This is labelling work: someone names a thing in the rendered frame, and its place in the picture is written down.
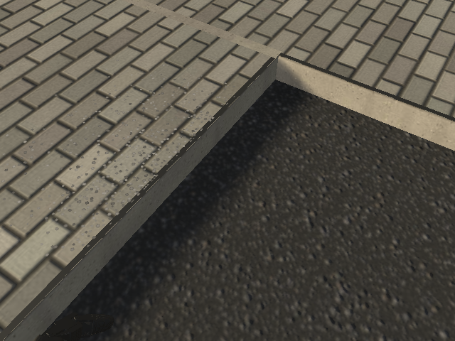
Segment left robot hand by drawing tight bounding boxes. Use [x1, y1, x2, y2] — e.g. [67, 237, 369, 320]
[33, 313, 114, 341]

